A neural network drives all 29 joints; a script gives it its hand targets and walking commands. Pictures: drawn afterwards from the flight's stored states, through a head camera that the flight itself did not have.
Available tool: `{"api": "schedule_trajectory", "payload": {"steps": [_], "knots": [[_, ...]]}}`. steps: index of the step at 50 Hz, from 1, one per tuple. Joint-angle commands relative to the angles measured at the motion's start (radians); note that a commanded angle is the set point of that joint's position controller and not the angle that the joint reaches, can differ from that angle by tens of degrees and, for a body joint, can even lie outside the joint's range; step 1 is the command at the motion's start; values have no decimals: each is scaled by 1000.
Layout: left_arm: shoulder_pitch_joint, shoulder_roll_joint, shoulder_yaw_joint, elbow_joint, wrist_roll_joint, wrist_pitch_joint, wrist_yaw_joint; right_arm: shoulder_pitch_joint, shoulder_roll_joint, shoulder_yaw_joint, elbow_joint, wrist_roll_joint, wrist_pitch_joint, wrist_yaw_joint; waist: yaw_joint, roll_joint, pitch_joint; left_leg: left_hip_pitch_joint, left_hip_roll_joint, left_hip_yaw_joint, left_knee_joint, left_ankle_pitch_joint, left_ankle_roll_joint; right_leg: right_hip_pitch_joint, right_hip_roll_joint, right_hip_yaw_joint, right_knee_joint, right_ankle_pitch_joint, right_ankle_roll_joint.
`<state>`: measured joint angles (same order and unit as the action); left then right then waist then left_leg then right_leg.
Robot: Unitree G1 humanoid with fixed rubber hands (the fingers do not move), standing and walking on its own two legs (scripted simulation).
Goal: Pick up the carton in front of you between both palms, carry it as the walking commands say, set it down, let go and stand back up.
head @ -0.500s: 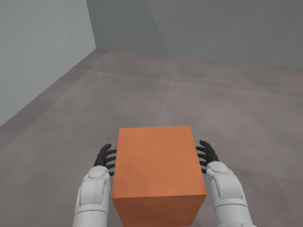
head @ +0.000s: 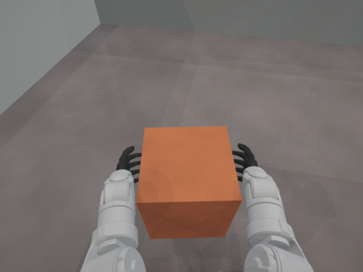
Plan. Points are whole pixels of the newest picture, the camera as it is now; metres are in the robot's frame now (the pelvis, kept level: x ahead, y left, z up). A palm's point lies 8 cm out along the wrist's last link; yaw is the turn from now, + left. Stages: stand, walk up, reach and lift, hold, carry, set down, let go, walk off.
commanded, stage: set down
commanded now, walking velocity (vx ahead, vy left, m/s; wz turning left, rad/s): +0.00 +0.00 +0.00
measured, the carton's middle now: (186, 185) +0.36 +0.00 -0.07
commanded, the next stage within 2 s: none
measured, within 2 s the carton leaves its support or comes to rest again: rests again in 1.86 s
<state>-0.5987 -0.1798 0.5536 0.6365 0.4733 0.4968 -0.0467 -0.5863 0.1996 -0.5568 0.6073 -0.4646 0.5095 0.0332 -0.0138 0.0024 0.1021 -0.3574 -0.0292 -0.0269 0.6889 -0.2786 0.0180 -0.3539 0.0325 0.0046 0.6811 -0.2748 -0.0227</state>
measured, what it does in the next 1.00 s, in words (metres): lowers itself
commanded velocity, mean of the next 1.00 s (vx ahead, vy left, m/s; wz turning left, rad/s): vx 0.00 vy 0.00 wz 0.00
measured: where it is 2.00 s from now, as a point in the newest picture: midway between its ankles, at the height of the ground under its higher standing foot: outside the picture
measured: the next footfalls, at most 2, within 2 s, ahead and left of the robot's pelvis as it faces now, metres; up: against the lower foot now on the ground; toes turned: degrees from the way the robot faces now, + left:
none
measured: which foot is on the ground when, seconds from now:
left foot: down 0.00-1.00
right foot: down 0.00-1.00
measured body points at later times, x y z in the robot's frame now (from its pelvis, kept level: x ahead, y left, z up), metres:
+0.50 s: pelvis -0.01 +0.01 -0.12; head +0.20 +0.01 +0.29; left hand +0.41 +0.14 -0.20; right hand +0.40 -0.16 -0.20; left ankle +0.06 +0.11 -0.72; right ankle +0.06 -0.11 -0.72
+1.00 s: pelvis -0.04 +0.01 -0.25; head +0.25 +0.01 +0.10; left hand +0.46 +0.13 -0.36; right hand +0.44 -0.17 -0.36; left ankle +0.06 +0.11 -0.72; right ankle +0.06 -0.11 -0.72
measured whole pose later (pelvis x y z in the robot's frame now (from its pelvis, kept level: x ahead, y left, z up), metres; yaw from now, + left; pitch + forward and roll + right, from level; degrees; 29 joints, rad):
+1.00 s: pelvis -0.04 +0.01 -0.25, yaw +0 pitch +43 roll -1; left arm -1.00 0.04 0.33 0.76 0.12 0.22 0.10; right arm -0.94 -0.01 -0.42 0.68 -0.11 0.22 -0.08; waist -0.04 0.01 -0.08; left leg -1.97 -0.05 0.00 1.75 -0.53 0.02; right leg -1.96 0.03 0.00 1.75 -0.53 0.00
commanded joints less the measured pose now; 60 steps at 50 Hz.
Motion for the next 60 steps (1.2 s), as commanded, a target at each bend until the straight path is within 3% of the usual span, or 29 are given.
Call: {"api": "schedule_trajectory", "payload": {"steps": [1,5,9,12,15,19,22,25,31,45,60], "knots": [[-433,-614,-280,68,-111,-110,-130,-437,623,293,67,106,-110,124,10,-6,-247,-123,-60,-44,-62,-12,29,-65,49,70,-60,0,-3],[-435,-662,-394,41,-165,-255,-126,-442,675,409,36,162,-257,117,13,-5,-458,-200,-87,-49,62,143,12,-149,72,78,58,168,13],[-484,-755,-588,7,-252,-383,-114,-489,765,603,1,253,-386,106,4,-3,-795,-272,-100,-54,211,296,-5,-224,86,77,212,336,33],[-504,-789,-744,-89,-334,-430,-87,-502,780,752,-94,332,-439,82,-4,4,-1127,-281,-106,-58,326,435,-20,-255,96,80,326,471,40],[-494,-750,-822,-148,-385,-435,-54,-482,742,810,-149,375,-444,53,-13,9,-1281,-357,-113,-51,403,469,-33,-305,104,83,407,514,43],[-487,-707,-792,-102,-386,-408,-26,-481,690,781,-113,385,-416,33,-16,17,-1171,-509,-122,-37,442,289,-40,-473,113,65,452,315,45],[-514,-728,-731,-18,-356,-380,-26,-514,698,721,-40,368,-388,46,-16,25,-1022,-627,-123,-38,460,126,-33,-631,117,51,481,143,40],[-567,-757,-674,40,-334,-359,-32,-572,711,660,15,346,-366,65,-19,23,-968,-707,-126,-41,497,54,-28,-746,122,39,525,59,36],[-677,-766,-626,84,-327,-349,-28,-682,702,602,56,334,-355,82,-28,22,-1038,-805,-139,-32,614,70,-32,-888,131,20,639,55,39],[-938,-682,-691,37,-428,-324,6,-927,648,652,-4,433,-326,50,-36,30,-1269,-958,-161,16,876,71,-40,-1024,142,-20,887,68,58],[-1158,-613,-620,140,-436,-291,-34,-1160,596,570,61,437,-291,75,-51,35,-1205,-1195,-150,39,1076,9,-27,-1206,122,-39,1077,27,53]]}}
